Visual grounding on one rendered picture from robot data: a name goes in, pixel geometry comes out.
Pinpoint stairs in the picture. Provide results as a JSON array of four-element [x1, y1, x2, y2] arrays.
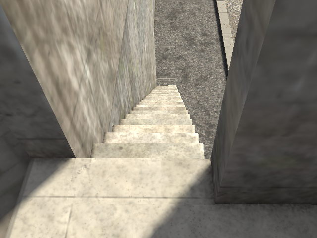
[[90, 85, 205, 159]]

